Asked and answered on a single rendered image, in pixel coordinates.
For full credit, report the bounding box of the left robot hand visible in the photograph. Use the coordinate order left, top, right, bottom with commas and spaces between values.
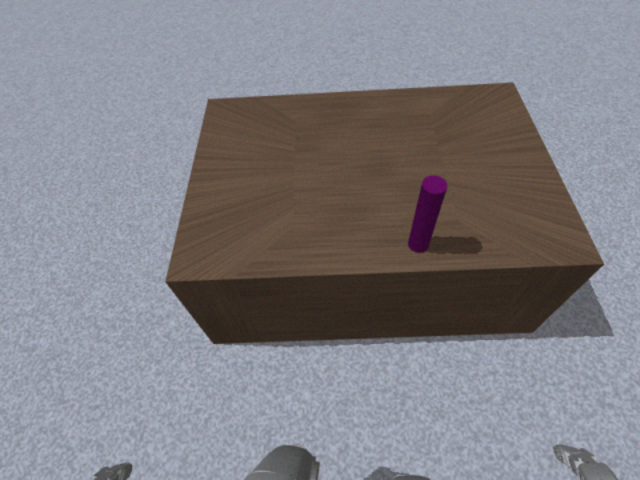
92, 463, 132, 480

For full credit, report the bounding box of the right robot hand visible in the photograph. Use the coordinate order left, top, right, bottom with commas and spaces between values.
553, 445, 618, 480

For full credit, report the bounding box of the can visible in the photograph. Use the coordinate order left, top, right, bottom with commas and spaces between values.
408, 176, 447, 253

